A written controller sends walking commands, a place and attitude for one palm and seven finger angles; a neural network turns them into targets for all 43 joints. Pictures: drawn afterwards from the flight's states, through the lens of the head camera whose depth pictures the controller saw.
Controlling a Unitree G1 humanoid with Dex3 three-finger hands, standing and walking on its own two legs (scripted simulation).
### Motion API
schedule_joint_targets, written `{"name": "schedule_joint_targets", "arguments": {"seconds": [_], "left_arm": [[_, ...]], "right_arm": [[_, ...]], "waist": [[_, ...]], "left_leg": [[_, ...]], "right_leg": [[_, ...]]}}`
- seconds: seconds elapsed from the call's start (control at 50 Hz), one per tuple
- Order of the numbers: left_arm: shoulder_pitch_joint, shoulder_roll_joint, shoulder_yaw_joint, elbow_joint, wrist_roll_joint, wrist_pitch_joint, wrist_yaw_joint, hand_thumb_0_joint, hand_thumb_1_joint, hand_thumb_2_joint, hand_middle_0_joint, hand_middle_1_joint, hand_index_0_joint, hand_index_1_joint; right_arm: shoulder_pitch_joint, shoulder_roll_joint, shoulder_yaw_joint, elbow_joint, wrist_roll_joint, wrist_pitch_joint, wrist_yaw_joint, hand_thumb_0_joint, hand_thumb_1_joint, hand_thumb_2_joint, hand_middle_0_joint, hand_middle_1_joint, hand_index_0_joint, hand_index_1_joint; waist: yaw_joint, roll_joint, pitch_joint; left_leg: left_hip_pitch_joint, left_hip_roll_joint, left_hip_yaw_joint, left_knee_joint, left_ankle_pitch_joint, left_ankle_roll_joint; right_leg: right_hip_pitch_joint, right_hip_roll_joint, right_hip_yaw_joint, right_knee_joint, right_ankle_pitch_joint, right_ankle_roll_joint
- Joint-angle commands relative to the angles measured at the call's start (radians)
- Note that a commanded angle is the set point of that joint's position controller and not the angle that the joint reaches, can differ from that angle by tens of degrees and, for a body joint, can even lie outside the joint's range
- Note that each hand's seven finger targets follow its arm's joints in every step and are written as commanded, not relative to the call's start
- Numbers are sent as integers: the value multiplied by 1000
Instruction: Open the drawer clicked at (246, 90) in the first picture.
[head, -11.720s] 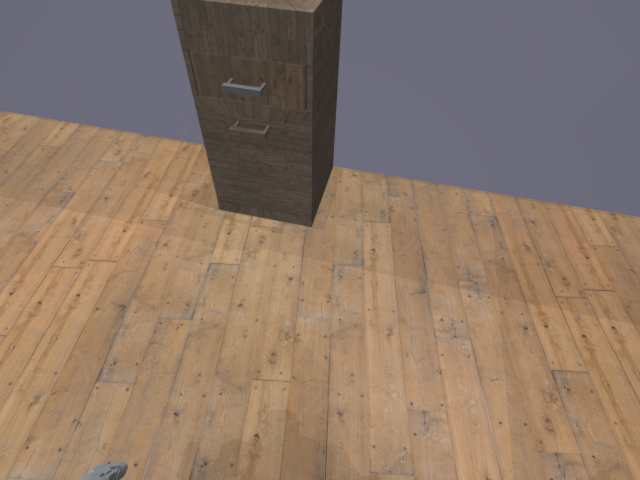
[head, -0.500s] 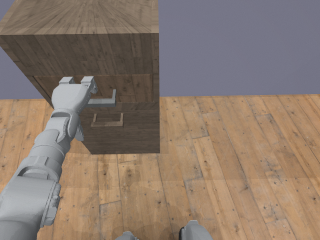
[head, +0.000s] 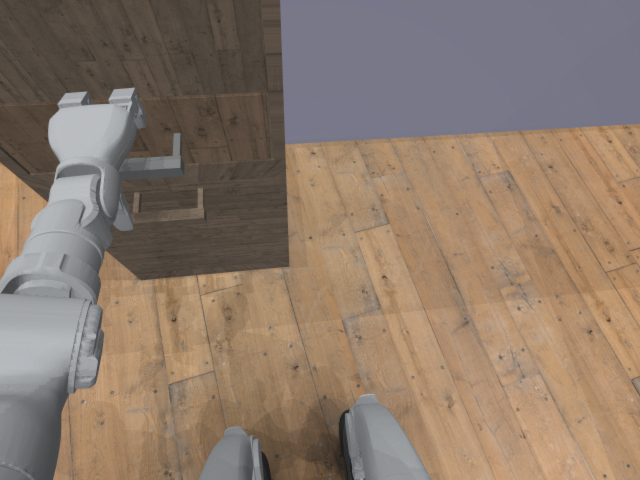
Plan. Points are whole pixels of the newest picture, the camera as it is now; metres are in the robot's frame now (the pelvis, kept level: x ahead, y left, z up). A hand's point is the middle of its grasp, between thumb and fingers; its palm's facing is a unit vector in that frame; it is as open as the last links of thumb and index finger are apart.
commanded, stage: move the hooked fingers above the handle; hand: left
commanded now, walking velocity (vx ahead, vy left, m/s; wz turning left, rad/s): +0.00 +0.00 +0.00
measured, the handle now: (137, 155) +0.58 +0.20 -0.05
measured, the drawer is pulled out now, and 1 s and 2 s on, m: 0.00 0.00 0.00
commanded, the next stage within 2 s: lower the fingers behind the handle in 0.62 s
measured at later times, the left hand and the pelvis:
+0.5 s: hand (119, 160) +0.53 +0.20 +0.00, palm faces -0.10 -0.01 -0.99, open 13.8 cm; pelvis +0.01 +0.00 +0.00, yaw +1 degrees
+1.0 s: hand (127, 174) +0.53 +0.20 -0.02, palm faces -0.12 -0.01 -0.99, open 13.9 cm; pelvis +0.00 +0.00 -0.01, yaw +0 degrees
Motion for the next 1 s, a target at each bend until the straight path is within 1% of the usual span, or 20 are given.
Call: {"name": "schedule_joint_targets", "arguments": {"seconds": [0.0,0.02,0.06,0.1,0.16,0.2,0.36,0.4,0.46,0.5,0.54,0.6,0.62,0.7,0.82,0.84,0.88,0.9,0.96,0.98], "left_arm": [[-403,272,63,-262,-21,-27,17,0,-500,300,-300,-1200,-300,-1200],[-374,272,67,-260,-22,-31,13,0,-500,300,-300,-1200,-300,-1200],[-376,265,66,-247,-26,-33,13,0,-500,300,-300,-1200,-300,-1200],[-402,258,56,-276,-21,-43,24,0,-500,300,-300,-1200,-300,-1200],[-451,241,44,-285,-20,-49,43,0,-500,300,-300,-1200,-300,-1200],[-470,222,27,-284,-17,-44,55,0,-500,300,-300,-1200,-300,-1200],[-462,164,-15,-187,-18,22,44,0,-500,300,-300,-1200,-300,-1200],[-442,201,5,-190,-19,22,34,0,-500,300,-300,-1200,-300,-1200],[-444,174,-15,-180,-21,14,23,0,-500,300,-300,-1200,-300,-1200],[-413,184,-5,-200,-23,1,18,0,-500,300,-300,-1200,-300,-1200],[-421,180,-9,-202,-23,-9,13,0,-500,300,-300,-1200,-300,-1200],[-394,217,24,-239,-25,-34,18,0,-500,300,-300,-1200,-300,-1200],[-403,208,19,-241,-22,-38,24,0,-500,300,-300,-1200,-300,-1200],[-430,289,69,-247,-18,-34,56,0,-500,300,-300,-1200,-300,-1200],[-385,200,16,-211,-20,-11,60,0,-500,300,-300,-1200,-300,-1200],[-404,188,5,-214,-17,-11,57,0,-500,300,-300,-1200,-300,-1200],[-412,199,18,-226,-24,-22,53,0,-500,300,-300,-1200,-300,-1200],[-383,235,43,-221,-22,-24,49,0,-500,300,-300,-1200,-300,-1200],[-415,192,15,-221,-13,-38,58,0,-500,300,-300,-1200,-300,-1200],[-424,224,38,-242,-10,-45,66,0,-500,300,-300,-1200,-300,-1200]], "right_arm": [[196,-179,-71,-39,-4,-10,-10,0,-900,-900,200,300,200,300],[197,-178,-70,-38,-3,-8,-9,0,-900,-900,200,300,200,300],[195,-178,-69,-30,0,-4,-11,0,-900,-900,200,300,200,300],[197,-178,-71,-27,-1,-5,-12,0,-900,-900,200,300,200,300],[198,-175,-73,-17,-1,-8,-13,0,-900,-900,200,300,200,300],[206,-173,-75,-10,-3,-12,-11,0,-900,-900,200,300,200,300],[202,-172,-67,-14,-1,-1,-5,0,-900,-900,200,300,200,300],[199,-174,-63,-24,-1,1,-6,0,-900,-900,200,300,200,300],[192,-168,-61,-27,2,1,-12,0,-900,-900,200,300,200,300],[195,-168,-62,-38,1,0,-13,0,-900,-900,200,300,200,300],[195,-165,-62,-35,1,-2,-14,0,-900,-900,200,300,200,300],[192,-165,-61,-43,-1,-1,-15,0,-900,-900,200,300,200,300],[190,-164,-62,-40,-2,-3,-15,0,-900,-900,200,300,200,300],[185,-175,-57,-36,-3,-1,-14,0,-900,-900,200,300,200,300],[186,-172,-65,-27,-3,-4,-6,0,-900,-900,200,300,200,300],[189,-171,-67,-22,-3,-5,-7,0,-900,-900,200,300,200,300],[196,-173,-69,-18,-5,-7,-8,0,-900,-900,200,300,200,300],[189,-176,-64,-17,-5,-5,-8,0,-900,-900,200,300,200,300],[184,-169,-64,-14,-8,-11,-9,0,-900,-900,200,300,200,300],[187,-174,-64,-14,-10,-12,-9,0,-900,-900,200,300,200,300]], "waist": [[19,103,-625],[26,101,-621],[10,62,-569],[9,96,-570],[-9,77,-555],[-14,120,-559],[-32,95,-514],[-19,95,-534],[-32,65,-489],[-13,79,-523],[-26,66,-507],[3,86,-548],[-6,85,-542],[-1,71,-539],[-6,89,-559],[-18,76,-552],[-22,68,-565],[-1,78,-564],[-20,77,-530],[-13,92,-554]], "left_leg": [[329,-50,-34,-84,505,32],[331,-49,-35,-82,514,31],[310,-45,-39,-84,493,32],[321,-45,-40,-87,477,31],[333,-42,-52,-90,462,30],[357,-41,-54,-90,471,26],[359,-42,-52,-98,501,24],[339,-47,-43,-97,478,28],[304,-49,-36,-99,442,34],[308,-53,-32,-100,448,34],[296,-50,-31,-93,442,36],[297,-55,-27,-88,457,34],[300,-51,-31,-85,466,34],[252,-56,-26,-82,424,38],[278,-52,-28,-65,462,31],[276,-50,-31,-61,451,32],[272,-49,-31,-54,448,35],[260,-52,-29,-53,445,33],[244,-49,-37,-44,423,34],[250,-47,-39,-37,434,32]], "right_leg": [[383,69,-12,-59,344,-48],[384,71,-14,-59,346,-50],[361,72,-18,-64,326,-48],[342,71,-18,-69,304,-48],[313,73,-26,-72,273,-49],[294,73,-29,-73,267,-50],[294,76,-36,-85,287,-50],[328,75,-30,-83,295,-50],[330,74,-26,-91,289,-48],[357,72,-23,-87,302,-49],[349,72,-22,-84,305,-47],[375,70,-16,-74,324,-49],[361,70,-19,-69,326,-50],[377,68,-13,-66,307,-47],[347,69,-18,-54,324,-48],[334,70,-20,-54,315,-47],[340,69,-16,-52,320,-44],[344,68,-16,-44,317,-48],[293,68,-21,-34,284,-50],[292,67,-20,-22,287,-50]]}}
